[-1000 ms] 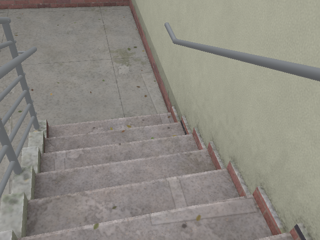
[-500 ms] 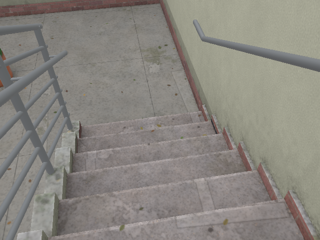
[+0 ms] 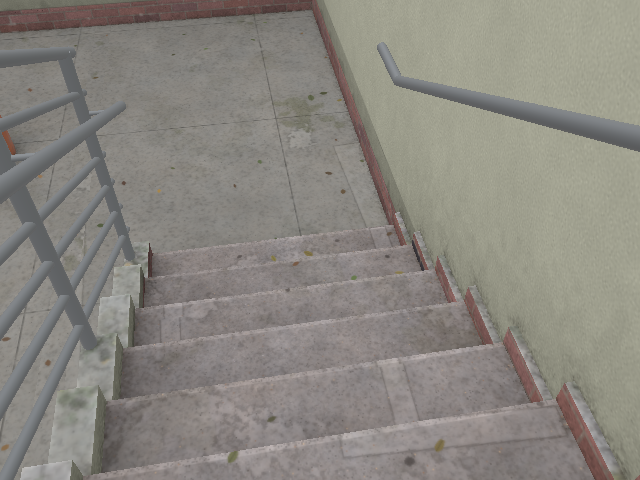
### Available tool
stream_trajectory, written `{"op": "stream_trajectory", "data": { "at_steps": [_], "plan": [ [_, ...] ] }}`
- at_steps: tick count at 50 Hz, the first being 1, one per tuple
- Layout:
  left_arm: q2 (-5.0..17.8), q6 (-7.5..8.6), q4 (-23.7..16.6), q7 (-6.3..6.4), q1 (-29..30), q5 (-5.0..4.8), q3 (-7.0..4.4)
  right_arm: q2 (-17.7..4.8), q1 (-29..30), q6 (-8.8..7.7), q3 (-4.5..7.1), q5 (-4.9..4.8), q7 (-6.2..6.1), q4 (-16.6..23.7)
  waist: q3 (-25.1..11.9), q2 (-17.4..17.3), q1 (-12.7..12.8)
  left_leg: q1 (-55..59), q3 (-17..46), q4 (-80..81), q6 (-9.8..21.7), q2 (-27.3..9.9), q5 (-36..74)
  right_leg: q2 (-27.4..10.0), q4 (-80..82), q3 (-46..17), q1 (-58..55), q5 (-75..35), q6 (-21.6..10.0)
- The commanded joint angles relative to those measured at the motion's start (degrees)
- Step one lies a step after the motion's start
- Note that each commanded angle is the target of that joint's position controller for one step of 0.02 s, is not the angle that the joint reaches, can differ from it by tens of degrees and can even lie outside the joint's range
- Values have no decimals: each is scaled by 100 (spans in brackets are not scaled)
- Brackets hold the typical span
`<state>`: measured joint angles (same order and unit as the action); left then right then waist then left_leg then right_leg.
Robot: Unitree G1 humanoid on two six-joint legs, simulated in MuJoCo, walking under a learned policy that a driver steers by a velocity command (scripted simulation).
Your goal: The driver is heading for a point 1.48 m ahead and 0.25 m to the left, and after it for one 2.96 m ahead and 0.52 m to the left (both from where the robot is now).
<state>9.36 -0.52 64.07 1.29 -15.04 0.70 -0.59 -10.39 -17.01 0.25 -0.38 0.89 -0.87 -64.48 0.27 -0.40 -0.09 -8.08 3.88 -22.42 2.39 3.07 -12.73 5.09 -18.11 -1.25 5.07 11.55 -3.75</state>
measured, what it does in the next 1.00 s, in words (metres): stands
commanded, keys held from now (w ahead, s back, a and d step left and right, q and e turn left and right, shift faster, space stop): no key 0.58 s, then w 0.04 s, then no key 0.38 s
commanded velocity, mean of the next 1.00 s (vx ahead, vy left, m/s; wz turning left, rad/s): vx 0.02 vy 0.00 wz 0.00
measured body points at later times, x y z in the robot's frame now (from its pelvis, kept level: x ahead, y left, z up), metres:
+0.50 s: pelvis +0.00 +0.01 +0.00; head -0.01 +0.01 +0.45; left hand +0.00 +0.22 -0.16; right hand -0.01 -0.22 -0.16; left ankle -0.01 +0.10 -0.75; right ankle -0.02 -0.08 -0.75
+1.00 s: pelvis +0.01 +0.02 +0.00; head +0.00 +0.03 +0.45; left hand +0.00 +0.24 -0.17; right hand -0.01 -0.20 -0.16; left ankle -0.01 +0.10 -0.75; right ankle -0.02 -0.08 -0.75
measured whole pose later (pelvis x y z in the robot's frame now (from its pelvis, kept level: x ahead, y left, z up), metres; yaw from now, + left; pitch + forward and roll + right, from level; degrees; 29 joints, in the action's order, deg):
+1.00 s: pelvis +0.01 +0.02 +0.00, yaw +0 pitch -2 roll -1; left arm 8.2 -0.4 65.9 1.5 -15.7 0.7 -0.5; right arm -8.8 -18.1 -0.7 -0.7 1.0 -1.1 -65.6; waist 0.9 0.1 0.0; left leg -6.4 3.4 -21.4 4.1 4.8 -12.8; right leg 3.0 -19.2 -1.4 4.2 13.0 -1.9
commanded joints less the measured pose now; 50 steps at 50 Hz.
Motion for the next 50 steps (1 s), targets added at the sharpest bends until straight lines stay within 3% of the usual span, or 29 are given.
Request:
{"op": "stream_trajectory", "data": {
  "at_steps": [1, 10, 11, 29, 30, 32, 35, 46, 48, 50],
  "plan": [
    [445, 32, -83, 11, -214, 2, -55, -487, -271, -32, 61, 3, -15, 63, 316, 12, 17, -348, 650, 339, 188, -804, 641, -980, 278, -727, 77, -700, -104],
    [433, 31, -14, 11, -303, 3, -31, -450, -388, -35, 34, 6, -19, -17, 366, -4, 13, -364, 660, 336, 185, -804, 592, -975, 265, -717, 146, -648, -100],
    [329, 35, -49, -12, -216, -23, 3, -383, -281, -35, 0, 26, -13, 17, 386, -43, 21, -331, 663, 311, 198, -782, 694, -987, 259, -678, 208, -748, -87],
    [357, 30, -4, -25, -269, -18, 17, -393, -311, -62, -44, 5, -1, -25, 361, -4, -4, -310, 728, 334, 212, -790, 607, -987, 240, -644, 232, -633, -50],
    [357, 13, 17, -30, -278, -28, 12, -349, -363, -66, -52, 6, -6, -43, 168, -40, 18, -248, 724, 440, 213, -768, 138, -953, 295, -643, 117, -258, -64],
    [389, 19, -5, -39, -275, 11, -32, -479, -313, -38, 29, 72, 6, -25, 494, -76, 30, -418, 684, 468, 257, -640, -375, -875, 221, -613, 295, 227, -76],
    [288, 42, 43, -20, -321, 17, -15, -330, -346, -57, 5, 65, -6, -39, 652, 7, 27, -376, 685, 442, 241, -700, 167, -952, 248, -639, 357, -213, -56],
    [313, 49, 87, 23, -369, -41, -38, -342, -487, -101, 31, 12, -41, -85, 401, 39, 15, -68, 726, 395, 227, -793, 1060, -1046, 155, -639, 76, -788, -8],
    [309, 40, 96, 26, -305, 16, -50, -342, -542, -120, 43, -14, -42, -76, 442, -13, -22, -41, 696, 428, 245, -783, 1031, -1094, 158, -630, 149, -788, 2],
    [317, 8, 165, 56, -346, -9, -58, -231, -590, -120, 29, 38, -35, -64, 402, 44, -68, 6, 728, 495, 250, -819, 1061, -1083, 101, -615, 156, -788, -18]
  ]
}}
